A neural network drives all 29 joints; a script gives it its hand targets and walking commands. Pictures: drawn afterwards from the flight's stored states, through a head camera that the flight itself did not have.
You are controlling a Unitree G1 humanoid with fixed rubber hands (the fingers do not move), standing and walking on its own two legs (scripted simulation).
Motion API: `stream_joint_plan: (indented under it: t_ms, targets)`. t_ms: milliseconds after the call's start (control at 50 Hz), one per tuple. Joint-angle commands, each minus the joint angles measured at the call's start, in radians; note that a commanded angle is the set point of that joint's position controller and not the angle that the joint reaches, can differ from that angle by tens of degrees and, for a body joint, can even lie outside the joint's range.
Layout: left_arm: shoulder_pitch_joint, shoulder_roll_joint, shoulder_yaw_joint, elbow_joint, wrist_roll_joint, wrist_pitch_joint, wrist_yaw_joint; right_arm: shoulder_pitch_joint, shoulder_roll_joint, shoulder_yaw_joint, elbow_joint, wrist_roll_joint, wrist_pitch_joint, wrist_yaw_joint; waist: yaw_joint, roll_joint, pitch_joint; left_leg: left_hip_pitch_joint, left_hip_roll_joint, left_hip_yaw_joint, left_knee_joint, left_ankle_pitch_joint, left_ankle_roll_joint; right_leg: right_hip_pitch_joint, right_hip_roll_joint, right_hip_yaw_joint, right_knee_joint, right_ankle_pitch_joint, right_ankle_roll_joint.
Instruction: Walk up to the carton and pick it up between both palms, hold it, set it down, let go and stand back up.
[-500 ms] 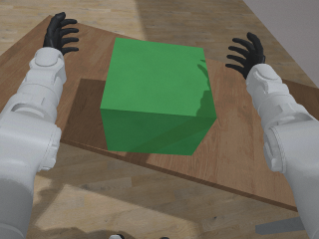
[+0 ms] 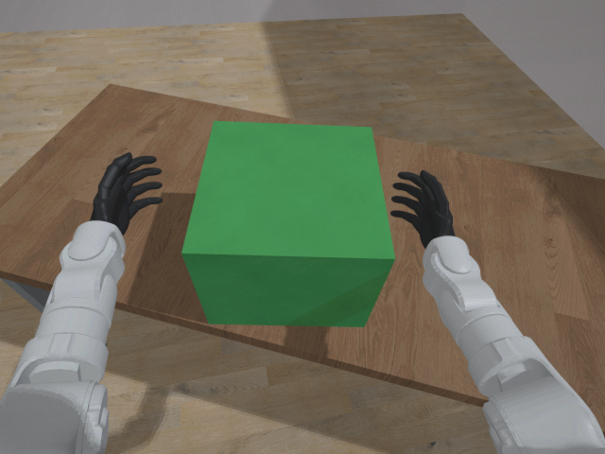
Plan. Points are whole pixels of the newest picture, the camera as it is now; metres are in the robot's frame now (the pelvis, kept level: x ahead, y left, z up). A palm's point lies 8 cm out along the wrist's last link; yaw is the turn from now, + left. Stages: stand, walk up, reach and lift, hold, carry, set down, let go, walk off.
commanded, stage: set down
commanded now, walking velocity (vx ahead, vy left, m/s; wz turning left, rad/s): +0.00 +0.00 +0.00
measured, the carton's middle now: (290, 225) +0.47 +0.03 -0.04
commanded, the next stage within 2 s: none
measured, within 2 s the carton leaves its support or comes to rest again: neither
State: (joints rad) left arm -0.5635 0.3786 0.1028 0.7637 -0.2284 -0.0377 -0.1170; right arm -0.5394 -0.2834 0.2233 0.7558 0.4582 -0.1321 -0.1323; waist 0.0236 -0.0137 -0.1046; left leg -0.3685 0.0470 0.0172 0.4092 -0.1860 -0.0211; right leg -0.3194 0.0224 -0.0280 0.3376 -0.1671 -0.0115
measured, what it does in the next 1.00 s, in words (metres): stands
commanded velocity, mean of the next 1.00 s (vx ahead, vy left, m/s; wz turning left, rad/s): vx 0.00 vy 0.00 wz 0.00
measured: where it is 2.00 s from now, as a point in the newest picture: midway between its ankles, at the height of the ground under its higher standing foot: outside the picture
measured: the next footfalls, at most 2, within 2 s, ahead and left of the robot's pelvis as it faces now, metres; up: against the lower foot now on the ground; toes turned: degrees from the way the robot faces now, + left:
none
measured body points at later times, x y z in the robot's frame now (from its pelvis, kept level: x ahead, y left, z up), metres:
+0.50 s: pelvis -0.03 +0.01 -0.01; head -0.03 +0.02 +0.44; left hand +0.32 +0.26 +0.04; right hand +0.31 -0.17 +0.01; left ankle +0.00 +0.13 -0.74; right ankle -0.01 -0.11 -0.74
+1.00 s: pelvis +0.01 +0.00 -0.01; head +0.01 +0.02 +0.44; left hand +0.25 +0.25 -0.03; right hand +0.25 -0.19 -0.04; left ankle +0.00 +0.13 -0.74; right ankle -0.01 -0.11 -0.74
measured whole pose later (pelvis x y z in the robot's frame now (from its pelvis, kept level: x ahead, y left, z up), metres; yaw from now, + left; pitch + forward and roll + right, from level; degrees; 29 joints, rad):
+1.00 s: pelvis +0.01 +0.00 -0.01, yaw +1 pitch +1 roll -1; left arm -0.05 0.28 0.00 0.79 -0.22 -0.45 -0.07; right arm -0.04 -0.15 0.10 0.87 0.30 -0.54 -0.06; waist 0.01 -0.02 -0.03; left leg -0.28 0.03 -0.01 0.55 -0.29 -0.01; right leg -0.23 0.02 -0.02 0.49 -0.28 -0.01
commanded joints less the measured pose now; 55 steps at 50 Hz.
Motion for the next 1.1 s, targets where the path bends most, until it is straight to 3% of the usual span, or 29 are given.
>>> stream_joint_plan:
  t_ms: [0,40,120,140,160,260,280,300,320,340,380,420,460,480,500,520,540,560,600,660,680,700,760,780,860,920,960,1020,1080]
  targets:
    - [-0.052,0.074,0.09,-0.243,0.118,0.093,-0.021,-0.08,-0.116,-0.134,-0.07,-0.077,-0.011,-0.03,-0.022,0.079,-0.24,0.382,-0.066,0.028,0.01,0.587,-0.05,0.278,0.027,0.008,-0.036,0.405,0.028]
    - [-0.042,0.05,0.062,-0.283,0.105,0.097,-0.005,-0.053,-0.085,-0.169,-0.103,-0.107,-0.006,-0.016,-0.023,0.09,-0.153,0.404,-0.061,0.023,-0.004,0.519,-0.051,0.194,0.026,-0.005,-0.069,0.236,0.016]
    - [-0.294,0.084,-0.007,-0.149,0.02,0.003,0.06,-0.275,-0.051,-0.227,-0.156,-0.178,0.023,0.042,0.008,0.064,-0.09,0.21,-0.049,0.027,-0.053,0.085,-0.011,0.068,-0.005,-0.006,-0.039,-0.116,-0.004]
    - [-0.248,0.073,-0.016,-0.142,0.017,-0.037,0.08,-0.212,-0.032,-0.225,-0.147,-0.172,0.024,0.059,0.017,0.069,-0.065,0.191,-0.045,0.025,-0.064,0.024,-0.001,0.076,-0.002,-0.003,-0.026,-0.156,-0.004]
    - [-0.359,0.107,-0.038,-0.118,-0.021,-0.08,0.091,-0.306,-0.033,-0.236,-0.177,-0.173,0.027,0.069,0.013,0.053,-0.134,0.144,-0.044,0.022,-0.052,-0.018,0.011,0.039,-0.017,0.011,-0.02,-0.194,-0.001]
    - [-0.312,0.071,-0.111,0.093,-0.049,-0.22,0.117,-0.205,-0.039,-0.24,0.044,-0.166,0.005,0.091,-0.034,0.139,-0.237,0.142,-0.027,-0.025,-0.008,-0.084,0.002,-0.024,-0.022,0.023,0.032,-0.199,-0.018]
    - [-0.265,0.08,-0.105,0.09,-0.054,-0.24,0.115,-0.169,-0.04,-0.223,0.024,-0.159,-0.012,0.088,-0.019,0.118,-0.283,0.145,-0.027,-0.023,0.008,-0.04,0.002,-0.009,-0.02,0.03,0.044,-0.154,-0.018]
    - [-0.189,0.045,-0.116,0.153,-0.035,-0.251,0.107,-0.098,-0.035,-0.209,0.094,-0.152,-0.029,0.085,-0.033,0.114,-0.262,0.155,-0.031,-0.03,0.014,-0.049,-0.002,-0.005,-0.02,0.034,0.041,-0.18,-0.021]
    - [-0.314,0.098,-0.102,0.145,-0.059,-0.263,0.105,-0.23,-0.074,-0.24,0.037,-0.165,-0.048,0.075,-0.027,0.116,-0.315,0.128,-0.033,-0.028,0.028,-0.022,-0.003,-0.049,-0.019,0.03,0.048,-0.166,-0.02]
    - [-0.194,0.065,-0.111,0.163,-0.057,-0.281,0.103,-0.115,-0.036,-0.206,0.062,-0.16,-0.068,0.073,-0.024,0.091,-0.317,0.144,-0.044,-0.021,0.044,0.011,-0.008,-0.012,-0.016,0.025,0.055,-0.132,-0.018]
    - [-0.156,0.068,-0.09,0.167,-0.048,-0.305,0.095,-0.113,-0.056,-0.209,0.06,-0.172,-0.125,0.063,-0.011,0.058,-0.326,0.135,-0.044,-0.024,0.054,0.05,-0.013,0.003,-0.006,0.015,0.066,-0.11,-0.016]
    - [0.013,0.033,-0.073,0.189,-0.019,-0.32,0.08,0.022,-0.026,-0.174,0.089,-0.161,-0.18,0.057,0.004,0.03,-0.277,0.21,-0.055,-0.026,0.07,0.187,-0.022,0.042,0.006,0.011,0.056,-0.014,-0.011]
    - [-0.067,0.082,-0.056,0.178,-0.025,-0.317,0.066,-0.075,-0.044,-0.189,0.043,-0.161,-0.204,0.046,-0.005,0.014,-0.243,0.199,-0.063,-0.019,0.073,0.187,-0.018,0.032,0.009,0.011,0.047,-0.041,-0.002]
    - [0.01,0.069,-0.055,0.127,-0.032,-0.326,0.061,-0.003,-0.025,-0.165,-0.015,-0.16,-0.22,0.045,0.009,-0.02,-0.241,0.216,-0.066,-0.014,0.073,0.199,-0.014,0.054,0.01,0.013,0.045,-0.025,0.002]
    - [-0.144,0.102,-0.062,0.107,-0.048,-0.323,0.062,-0.129,-0.046,-0.185,-0.021,-0.169,-0.212,0.048,0.004,0.002,-0.224,0.186,-0.058,-0.011,0.066,0.171,-0.016,0.01,0.009,0.01,0.053,-0.059,-0.002]
    - [-0.03,0.07,-0.071,0.126,-0.05,-0.33,0.067,-0.032,-0.033,-0.16,0.004,-0.159,-0.215,0.065,0.017,-0.007,-0.169,0.2,-0.054,-0.017,0.054,0.148,-0.015,0.022,0.015,0.005,0.053,-0.085,-0.011]
    - [-0.048,0.07,-0.087,0.078,-0.061,-0.34,0.067,-0.027,-0.038,-0.177,-0.035,-0.161,-0.222,0.066,-0.001,-0.016,-0.191,0.206,-0.048,-0.023,0.055,0.129,-0.014,0.016,0.011,0.011,0.052,-0.097,-0.006]
    - [-0.025,0.067,-0.076,0.078,-0.059,-0.354,0.069,-0.003,-0.023,-0.159,-0.019,-0.161,-0.227,0.073,0.014,-0.021,-0.146,0.187,-0.053,-0.017,0.053,0.102,-0.013,0.019,0.006,0.018,0.047,-0.123,-0.008]
    - [0.004,0.062,-0.1,0.08,-0.075,-0.382,0.072,0.043,-0.004,-0.151,-0.016,-0.152,-0.233,0.082,-0.001,-0.024,-0.123,0.173,-0.053,-0.019,0.049,0.022,-0.004,0.016,-0.011,0.036,0.054,-0.162,-0.007]
    - [-0.001,0.066,-0.116,0.046,-0.089,-0.41,0.072,0.054,-0.001,-0.154,-0.026,-0.133,-0.26,0.089,-0.016,0.056,-0.136,0.169,-0.054,-0.027,0.067,0.044,-0.021,-0.01,-0.013,0.035,0.075,-0.148,-0.019]
    - [0.145,0.024,-0.122,0.068,-0.07,-0.411,0.065,0.195,0.027,-0.121,0.023,-0.135,-0.269,0.094,-0.016,0.038,-0.101,0.204,-0.054,-0.025,0.072,0.074,-0.023,0.016,-0.012,0.037,0.078,-0.103,-0.02]
    - [0.14,0.026,-0.104,0.11,-0.052,-0.413,0.057,0.193,0.021,-0.134,0.094,-0.135,-0.283,0.094,-0.02,0.06,-0.071,0.21,-0.057,-0.025,0.077,0.065,-0.03,0.005,-0.017,0.037,0.068,-0.125,-0.025]
    - [0.184,0.022,-0.098,0.029,-0.038,-0.43,0.05,0.231,0.013,-0.135,0.051,-0.133,-0.341,0.088,-0.021,0.088,-0.137,0.227,-0.054,-0.027,0.106,0.186,-0.038,0.034,-0.009,0.041,0.087,-0.029,-0.028]
    - [0.157,0.036,-0.101,0.019,-0.037,-0.426,0.048,0.208,0.005,-0.148,0.056,-0.149,-0.35,0.084,-0.044,0.084,-0.136,0.218,-0.06,-0.019,0.111,0.197,-0.042,0.046,-0.008,0.039,0.088,-0.003,-0.024]
    - [0.339,0.057,-0.052,-0.089,0.017,-0.443,0.049,0.365,0.016,-0.156,0.049,-0.153,-0.432,0.069,-0.027,0.111,-0.156,0.283,-0.067,-0.011,0.124,0.372,-0.071,0.12,0.006,0.033,0.096,0.178,-0.011]
    - [0.339,0.062,-0.06,-0.123,0.004,-0.442,0.051,0.325,0.006,-0.163,-0.006,-0.172,-0.462,0.078,-0.01,0.087,-0.163,0.267,-0.067,-0.005,0.13,0.37,-0.067,0.1,0.01,0.026,0.1,0.176,-0.001]
    - [0.415,0.036,-0.069,-0.115,0.018,-0.421,0.053,0.398,0.015,-0.155,0.052,-0.184,-0.458,0.085,-0.011,0.096,-0.095,0.305,-0.058,-0.011,0.11,0.377,-0.072,0.087,0.009,0.022,0.077,0.152,-0.01]
    - [0.48,0.024,-0.048,-0.088,0.028,-0.378,0.04,0.423,0.02,-0.125,0.015,-0.196,-0.443,0.09,0.013,0.03,-0.049,0.306,-0.06,0.001,0.093,0.353,-0.043,0.107,0.009,0.03,0.059,0.133,-0.006]
    - [0.519,0.014,-0.066,-0.099,0.006,-0.384,0.029,0.467,0.054,-0.108,-0.038,-0.212,-0.447,0.081,-0.004,-0.029,-0.03,0.299,-0.07,0.01,0.079,0.331,-0.024,0.146,-0.008,0.047,0.049,0.208,0.014]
